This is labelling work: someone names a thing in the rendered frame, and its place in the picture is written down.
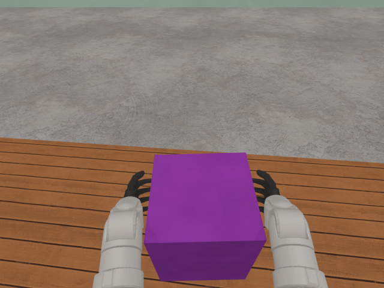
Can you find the left robot hand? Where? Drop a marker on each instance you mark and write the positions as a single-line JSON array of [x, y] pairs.
[[134, 184]]

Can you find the right robot hand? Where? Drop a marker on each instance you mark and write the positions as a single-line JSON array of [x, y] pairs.
[[269, 185]]

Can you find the robot right forearm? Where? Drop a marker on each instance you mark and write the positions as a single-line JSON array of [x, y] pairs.
[[291, 245]]

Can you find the carton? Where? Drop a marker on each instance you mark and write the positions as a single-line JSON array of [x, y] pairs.
[[203, 220]]

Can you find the robot left forearm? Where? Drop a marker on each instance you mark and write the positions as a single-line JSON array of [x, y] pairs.
[[120, 263]]

